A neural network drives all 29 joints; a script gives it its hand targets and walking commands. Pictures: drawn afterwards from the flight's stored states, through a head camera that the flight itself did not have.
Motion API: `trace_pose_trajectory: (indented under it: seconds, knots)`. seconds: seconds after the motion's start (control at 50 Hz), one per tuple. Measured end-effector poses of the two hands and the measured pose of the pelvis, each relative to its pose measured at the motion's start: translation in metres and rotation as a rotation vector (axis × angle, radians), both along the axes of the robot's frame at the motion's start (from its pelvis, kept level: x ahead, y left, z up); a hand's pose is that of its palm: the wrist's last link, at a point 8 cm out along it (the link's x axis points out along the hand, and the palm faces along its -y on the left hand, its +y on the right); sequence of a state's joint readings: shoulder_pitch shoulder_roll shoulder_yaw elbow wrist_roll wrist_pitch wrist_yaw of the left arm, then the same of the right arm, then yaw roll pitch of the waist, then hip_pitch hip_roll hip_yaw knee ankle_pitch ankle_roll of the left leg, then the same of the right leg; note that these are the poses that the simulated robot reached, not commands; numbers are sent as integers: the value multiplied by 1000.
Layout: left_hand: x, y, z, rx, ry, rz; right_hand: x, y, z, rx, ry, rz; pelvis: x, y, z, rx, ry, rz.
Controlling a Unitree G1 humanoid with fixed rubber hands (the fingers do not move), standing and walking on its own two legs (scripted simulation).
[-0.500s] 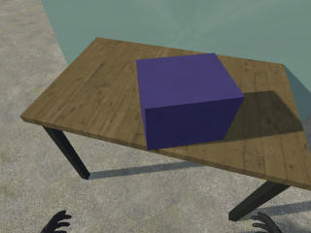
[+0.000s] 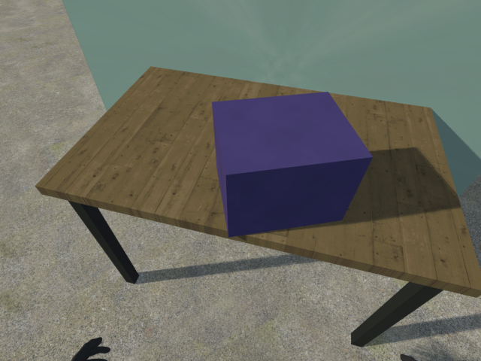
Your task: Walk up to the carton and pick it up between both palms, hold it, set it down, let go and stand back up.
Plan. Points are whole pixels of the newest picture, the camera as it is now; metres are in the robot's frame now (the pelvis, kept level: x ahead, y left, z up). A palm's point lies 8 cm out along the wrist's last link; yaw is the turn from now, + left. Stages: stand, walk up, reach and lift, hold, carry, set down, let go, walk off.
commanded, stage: stand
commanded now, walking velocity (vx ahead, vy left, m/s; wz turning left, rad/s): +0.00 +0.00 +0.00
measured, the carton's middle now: (279, 163) +0.53 -0.06 +0.01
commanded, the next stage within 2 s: walk up in 0.98 s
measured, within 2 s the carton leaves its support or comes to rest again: neither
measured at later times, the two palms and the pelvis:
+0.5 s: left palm out of the picture +0.07 +0.31 -0.11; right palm out of the picture +0.11 -0.29 -0.09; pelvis +0.00 +0.01 +0.01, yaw +0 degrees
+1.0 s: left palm out of the picture +0.09 +0.31 -0.10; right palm out of the picture +0.10 -0.29 -0.09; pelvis +0.01 +0.01 +0.01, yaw +1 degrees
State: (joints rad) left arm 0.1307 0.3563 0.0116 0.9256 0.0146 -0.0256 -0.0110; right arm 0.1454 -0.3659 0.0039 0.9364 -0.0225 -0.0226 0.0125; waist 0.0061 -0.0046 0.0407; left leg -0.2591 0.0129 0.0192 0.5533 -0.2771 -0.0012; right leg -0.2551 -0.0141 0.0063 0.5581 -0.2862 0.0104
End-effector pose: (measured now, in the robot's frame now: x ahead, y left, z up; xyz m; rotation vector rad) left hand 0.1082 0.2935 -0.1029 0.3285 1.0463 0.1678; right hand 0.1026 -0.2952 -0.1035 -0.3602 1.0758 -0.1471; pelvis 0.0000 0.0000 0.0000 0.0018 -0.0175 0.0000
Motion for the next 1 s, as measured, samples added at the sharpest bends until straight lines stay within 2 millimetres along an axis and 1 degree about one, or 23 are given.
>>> trace_pose_trajectory:
  seconds: [0.12,0.3,0.46,0.64,0.8,1.0]
  knots:
    - [-14,6,-3,-5,54,16,-4,3,3,-3,25,-11,0,4,4,-2,-8,0]
    - [-29,12,-4,-11,98,47,3,9,8,-4,25,-11,0,9,9,-2,-20,3]
    - [-41,14,-5,-7,145,54,3,9,9,-7,42,-18,1,10,12,-4,-21,5]
    - [-39,19,-2,8,151,60,1,11,8,-2,59,-27,3,10,14,-4,-21,12]
    - [-29,15,2,6,126,55,0,9,5,3,73,-35,5,9,14,-4,-19,13]
    - [-22,13,1,3,111,60,0,4,9,-5,61,-45,6,6,15,-3,-25,10]
